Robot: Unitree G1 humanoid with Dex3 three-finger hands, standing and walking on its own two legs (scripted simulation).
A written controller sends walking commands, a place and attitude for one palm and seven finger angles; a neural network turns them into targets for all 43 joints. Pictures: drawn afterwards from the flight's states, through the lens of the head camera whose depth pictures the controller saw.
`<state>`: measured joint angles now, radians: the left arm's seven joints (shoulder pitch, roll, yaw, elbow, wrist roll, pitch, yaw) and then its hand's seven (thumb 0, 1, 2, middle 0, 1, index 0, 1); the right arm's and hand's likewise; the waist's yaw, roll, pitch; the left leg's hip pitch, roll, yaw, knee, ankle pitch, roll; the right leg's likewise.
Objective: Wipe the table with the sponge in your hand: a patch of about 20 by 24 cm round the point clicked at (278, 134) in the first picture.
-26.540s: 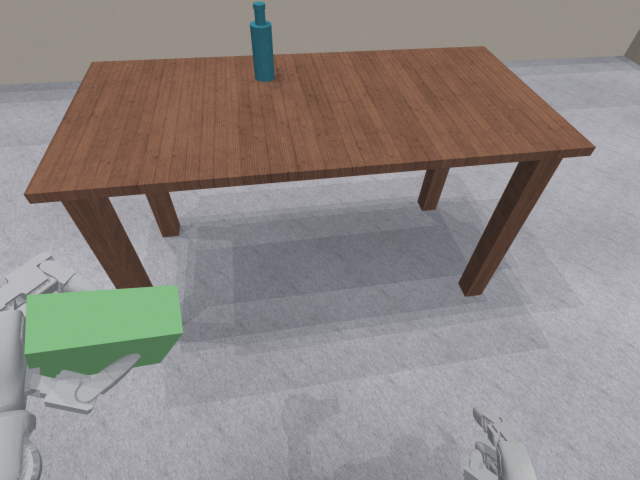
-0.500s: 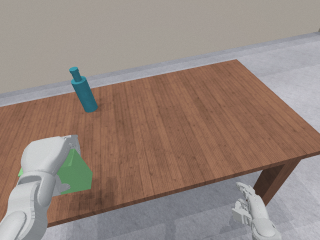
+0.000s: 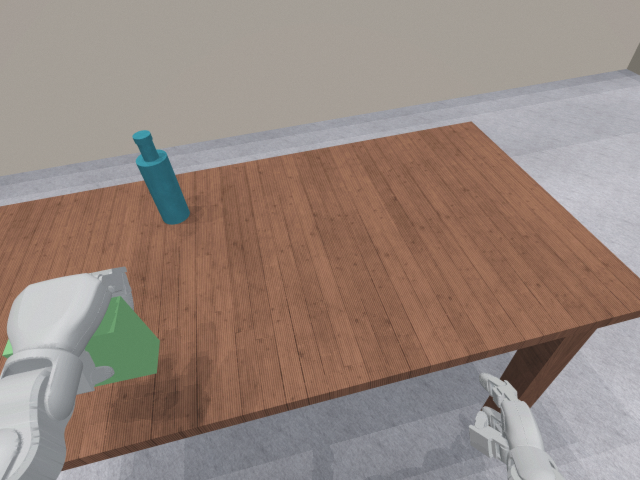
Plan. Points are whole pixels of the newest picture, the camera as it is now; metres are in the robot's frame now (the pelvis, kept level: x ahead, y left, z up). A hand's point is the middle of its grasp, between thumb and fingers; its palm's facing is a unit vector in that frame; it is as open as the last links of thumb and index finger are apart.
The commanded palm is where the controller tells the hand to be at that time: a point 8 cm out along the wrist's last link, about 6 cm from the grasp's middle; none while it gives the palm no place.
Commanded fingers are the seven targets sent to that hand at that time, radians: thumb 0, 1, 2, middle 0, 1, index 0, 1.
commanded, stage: move the sponge above the wiping area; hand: left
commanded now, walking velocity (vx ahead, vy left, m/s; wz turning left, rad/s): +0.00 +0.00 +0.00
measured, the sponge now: (99, 353) +0.21 +0.32 +0.06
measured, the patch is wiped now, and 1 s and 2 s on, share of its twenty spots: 0.00 0.00 0.00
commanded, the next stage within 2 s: none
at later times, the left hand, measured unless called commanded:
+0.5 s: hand (68, 338) +0.20 +0.34 +0.09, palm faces +0.07 -0.04 -1.00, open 9.3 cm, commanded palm +0.17 +0.32 +0.14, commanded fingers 0.00 0.10 1.30 -1.20 -1.60 -1.20 -1.60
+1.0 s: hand (73, 351) +0.20 +0.35 +0.07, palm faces -0.02 -0.05 -1.00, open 9.3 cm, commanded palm +0.18 +0.33 +0.12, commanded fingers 0.00 0.10 1.30 -1.20 -1.60 -1.20 -1.60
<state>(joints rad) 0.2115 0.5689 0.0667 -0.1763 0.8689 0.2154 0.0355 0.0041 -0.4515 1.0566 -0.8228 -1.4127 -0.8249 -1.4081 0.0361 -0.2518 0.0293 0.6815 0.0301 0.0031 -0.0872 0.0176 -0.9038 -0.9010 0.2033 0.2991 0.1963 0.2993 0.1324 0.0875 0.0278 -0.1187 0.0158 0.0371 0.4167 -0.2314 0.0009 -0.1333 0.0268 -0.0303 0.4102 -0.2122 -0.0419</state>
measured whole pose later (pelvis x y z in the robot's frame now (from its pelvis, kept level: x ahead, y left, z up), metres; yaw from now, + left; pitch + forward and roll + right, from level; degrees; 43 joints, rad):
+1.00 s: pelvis -0.01 +0.01 +0.00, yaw +1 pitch -2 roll +0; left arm 0.16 0.53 0.06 0.01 0.88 0.27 0.07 0.00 -0.45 1.06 -0.82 -1.42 -0.82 -1.41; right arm 0.03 -0.25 0.03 0.71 0.05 0.02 -0.08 0.02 -0.90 -0.90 0.20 0.30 0.20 0.30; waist 0.11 0.09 0.02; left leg -0.16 0.00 0.03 0.42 -0.22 0.02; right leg -0.16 0.01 -0.04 0.40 -0.20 -0.03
